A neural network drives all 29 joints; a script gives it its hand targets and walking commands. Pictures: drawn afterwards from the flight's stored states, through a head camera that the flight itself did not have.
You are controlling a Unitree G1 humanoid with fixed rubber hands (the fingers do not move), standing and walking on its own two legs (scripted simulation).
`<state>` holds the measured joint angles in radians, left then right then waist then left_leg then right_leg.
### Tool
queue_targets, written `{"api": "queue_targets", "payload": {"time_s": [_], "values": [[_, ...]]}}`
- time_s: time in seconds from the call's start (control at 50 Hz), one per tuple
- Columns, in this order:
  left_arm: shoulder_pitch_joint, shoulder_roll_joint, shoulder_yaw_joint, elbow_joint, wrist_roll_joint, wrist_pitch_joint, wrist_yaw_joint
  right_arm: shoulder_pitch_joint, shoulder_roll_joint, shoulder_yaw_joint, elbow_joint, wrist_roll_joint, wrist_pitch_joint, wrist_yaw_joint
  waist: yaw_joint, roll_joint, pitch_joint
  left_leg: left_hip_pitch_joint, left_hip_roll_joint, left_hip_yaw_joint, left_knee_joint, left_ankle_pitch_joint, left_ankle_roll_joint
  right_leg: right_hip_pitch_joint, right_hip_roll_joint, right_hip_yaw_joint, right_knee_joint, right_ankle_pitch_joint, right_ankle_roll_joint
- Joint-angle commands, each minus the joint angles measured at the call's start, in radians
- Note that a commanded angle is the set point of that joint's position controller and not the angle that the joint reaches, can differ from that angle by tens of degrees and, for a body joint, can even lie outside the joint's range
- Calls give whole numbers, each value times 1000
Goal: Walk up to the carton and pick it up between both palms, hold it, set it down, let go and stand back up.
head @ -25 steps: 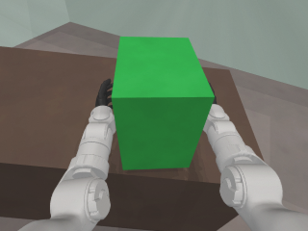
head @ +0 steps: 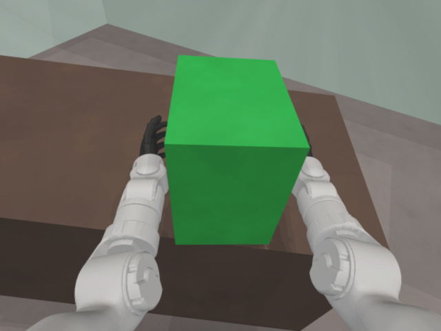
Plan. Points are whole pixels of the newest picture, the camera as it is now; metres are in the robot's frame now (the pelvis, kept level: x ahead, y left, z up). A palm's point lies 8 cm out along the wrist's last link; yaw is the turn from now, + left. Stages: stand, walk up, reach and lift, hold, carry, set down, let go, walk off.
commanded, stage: set down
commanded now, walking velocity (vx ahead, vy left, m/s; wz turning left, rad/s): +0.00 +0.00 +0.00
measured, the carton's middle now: (225, 152) +0.45 +0.04 +0.09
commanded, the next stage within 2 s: none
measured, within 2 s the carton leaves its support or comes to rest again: rests again in 0.96 s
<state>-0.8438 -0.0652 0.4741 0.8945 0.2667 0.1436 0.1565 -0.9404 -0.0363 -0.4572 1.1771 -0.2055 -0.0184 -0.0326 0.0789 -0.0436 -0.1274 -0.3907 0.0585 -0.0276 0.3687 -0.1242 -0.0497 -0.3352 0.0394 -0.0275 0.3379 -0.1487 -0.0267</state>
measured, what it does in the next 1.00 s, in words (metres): stands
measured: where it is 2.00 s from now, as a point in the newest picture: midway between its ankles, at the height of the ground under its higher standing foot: outside the picture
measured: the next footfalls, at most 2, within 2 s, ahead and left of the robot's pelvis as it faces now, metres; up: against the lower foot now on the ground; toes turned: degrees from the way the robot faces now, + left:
none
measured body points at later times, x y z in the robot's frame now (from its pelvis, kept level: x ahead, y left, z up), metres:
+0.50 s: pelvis +0.01 +0.00 +0.00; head +0.06 +0.02 +0.45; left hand +0.42 +0.19 +0.07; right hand +0.46 -0.10 +0.08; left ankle +0.03 +0.15 -0.74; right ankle +0.01 -0.10 -0.74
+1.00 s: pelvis -0.01 +0.00 -0.01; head +0.06 +0.00 +0.43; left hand +0.44 +0.17 +0.08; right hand +0.47 -0.12 +0.08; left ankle +0.03 +0.15 -0.74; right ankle +0.01 -0.10 -0.74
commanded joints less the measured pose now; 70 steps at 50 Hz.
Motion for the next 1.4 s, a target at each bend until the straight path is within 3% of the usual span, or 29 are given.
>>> {"api": "queue_targets", "payload": {"time_s": [0.0,0.04,0.06,0.18,0.26,0.38,0.44,0.52,0.56,0.62,0.66,0.72,0.74,0.76,0.82,0.88,0.92,0.98,1.02,1.08,1.12,1.14,1.16,1.22,1.24,1.3,1.32,1.34,1.38], "values": [[-768,-478,-237,-114,5,-64,-98,-770,470,118,-192,-58,-102,158,-2,52,-628,301,-45,113,-20,182,-4,183,-10,-68,-29,176,51],[-665,-464,-209,-98,36,-71,-105,-750,462,139,-258,-80,-122,156,22,23,-647,299,-53,124,-2,254,5,281,-13,-59,-6,312,54],[-747,-472,-242,-139,17,-79,-105,-735,476,139,-249,-77,-123,152,-19,43,-668,292,-61,123,0,245,6,290,-12,-62,12,330,63],[-704,-462,-217,-154,53,-110,-115,-699,511,133,-220,-118,-139,169,30,39,-659,261,-48,143,-9,241,14,282,-28,-61,16,324,60],[-693,-498,-275,-162,35,-142,-103,-684,508,154,-241,-124,-178,154,-6,34,-747,250,-56,136,20,351,-1,322,-20,-59,46,454,62],[-566,-433,-195,-127,70,-145,-117,-618,490,177,-224,-124,-170,144,57,-13,-613,233,-53,158,4,327,12,365,-23,-52,47,499,77],[-569,-418,-243,-184,67,-150,-113,-598,441,194,-259,-97,-181,126,31,27,-671,206,-63,166,0,346,3,410,-34,-37,73,592,81],[-500,-14,-252,-299,-57,-166,10,-561,-136,171,-294,71,-187,28,46,54,-795,345,-39,146,102,618,-37,249,15,-53,81,553,44],[-623,-74,-315,-258,-118,-144,52,-651,-93,199,-206,143,-132,6,25,70,-672,307,-31,131,94,460,-38,116,21,-52,41,326,35],[-519,-6,-301,-309,-224,-123,91,-637,-158,324,-289,313,-72,-47,47,1,-740,313,-32,116,139,504,-33,144,42,-22,66,425,37],[-568,5,-355,-295,-258,-112,109,-622,-184,350,-247,369,-58,-47,23,77,-830,334,-26,99,174,551,-47,98,49,-22,74,440,23],[-569,78,-333,-216,-275,-100,110,-622,-229,356,-227,353,-22,-63,26,21,-822,275,-24,112,175,484,-25,71,51,-4,92,436,40],[-644,-34,-374,-239,-271,-112,109,-661,-139,354,-245,353,-31,-72,-7,35,-839,278,-26,98,178,466,-34,63,48,-17,95,415,40],[-605,-39,-361,-202,-261,-116,105,-647,-117,364,-237,354,-21,-64,36,54,-822,252,-20,100,171,438,-30,53,39,0,93,383,43],[-665,4,-305,-117,-247,-126,101,-657,-85,350,-241,340,1,-57,52,11,-759,183,-18,108,150,327,-7,48,32,5,75,249,54],[-595,88,-325,-242,-267,-97,116,-673,-254,373,-311,421,-10,-65,32,83,-850,206,-28,108,165,455,-31,109,44,-2,106,423,40],[-696,2,-340,-149,-264,-112,101,-673,-105,353,-258,351,2,-58,27,55,-808,172,-20,108,157,355,-14,22,41,-9,74,277,45],[-566,161,-264,-195,-262,-90,95,-627,-244,403,-375,408,16,-78,51,4,-843,152,-39,115,170,411,-1,162,32,15,133,516,72],[-665,49,-256,-97,-257,-127,69,-720,-64,389,-336,353,26,-67,70,-61,-749,38,-37,124,117,246,21,153,6,19,120,345,97],[-635,183,-261,-223,-282,-137,88,-658,-235,389,-420,389,22,-72,80,-25,-894,70,-42,137,128,328,12,234,20,31,143,439,90],[-612,86,-288,-188,-295,-137,73,-666,-120,415,-398,387,22,-62,68,-38,-863,76,-34,120,142,328,16,171,23,16,147,451,93],[-484,182,-263,-275,-274,-116,78,-505,-290,372,-390,386,15,-73,8,-44,-890,124,-38,110,137,422,3,275,34,22,153,608,87],[-591,191,-268,-285,-298,-133,77,-582,-270,366,-429,388,14,-66,45,-6,-960,112,-39,117,140,387,4,211,31,21,147,501,90],[-436,207,-262,-261,-270,-97,62,-461,-260,390,-373,390,16,-64,24,-27,-804,87,-51,112,120,359,16,271,24,32,135,466,88],[-583,201,-259,-184,-278,-105,54,-584,-218,358,-371,377,36,-64,28,-30,-748,28,-52,127,107,233,24,220,14,30,118,321,96],[-487,245,-242,-256,-279,-110,63,-498,-249,365,-475,381,26,-66,36,-61,-758,-1,-55,124,117,222,37,279,8,47,152,383,95],[-455,198,-297,-400,-314,-102,70,-439,-269,400,-532,432,3,-58,36,14,-880,78,-47,115,135,367,15,274,28,27,155,466,78],[-391,224,-256,-413,-288,-85,69,-420,-311,382,-505,428,-5,-62,29,3,-857,94,-53,110,134,400,9,285,30,32,157,545,85],[-467,195,-302,-368,-296,-88,75,-489,-289,357,-493,413,8,-42,40,40,-796,85,-42,114,114,292,15,162,32,24,124,291,71]]}}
